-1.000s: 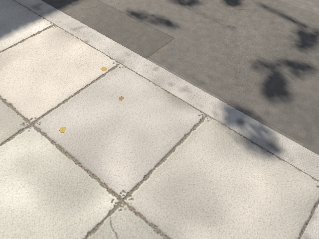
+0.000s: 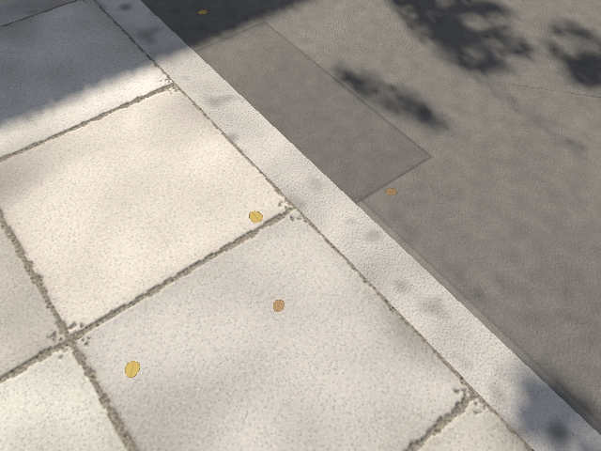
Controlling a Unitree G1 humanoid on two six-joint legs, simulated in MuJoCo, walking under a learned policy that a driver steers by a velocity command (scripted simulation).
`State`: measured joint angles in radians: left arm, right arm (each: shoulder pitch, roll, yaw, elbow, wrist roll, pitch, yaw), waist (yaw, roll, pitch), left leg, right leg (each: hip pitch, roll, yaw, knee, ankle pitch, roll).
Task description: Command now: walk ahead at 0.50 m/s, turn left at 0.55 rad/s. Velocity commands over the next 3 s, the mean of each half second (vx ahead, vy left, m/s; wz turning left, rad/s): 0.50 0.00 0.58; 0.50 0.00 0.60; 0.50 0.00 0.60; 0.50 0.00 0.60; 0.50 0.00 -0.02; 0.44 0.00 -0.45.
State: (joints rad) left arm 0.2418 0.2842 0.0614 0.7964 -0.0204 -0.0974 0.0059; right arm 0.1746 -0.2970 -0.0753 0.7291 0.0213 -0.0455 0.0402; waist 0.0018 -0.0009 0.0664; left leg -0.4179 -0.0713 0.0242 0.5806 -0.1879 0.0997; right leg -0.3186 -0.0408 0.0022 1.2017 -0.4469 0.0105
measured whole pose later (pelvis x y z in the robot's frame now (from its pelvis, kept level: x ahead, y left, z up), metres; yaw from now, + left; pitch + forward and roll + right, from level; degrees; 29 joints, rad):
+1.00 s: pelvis +0.51 +0.12 +0.00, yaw +36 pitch +1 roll -1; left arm 0.23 0.31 0.05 0.80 -0.02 -0.10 -0.01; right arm 0.18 -0.30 -0.07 0.62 0.02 -0.03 0.04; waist 0.02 -0.01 0.07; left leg -0.42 -0.07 0.01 0.58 -0.18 0.10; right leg -0.33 -0.05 0.01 1.19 -0.43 0.01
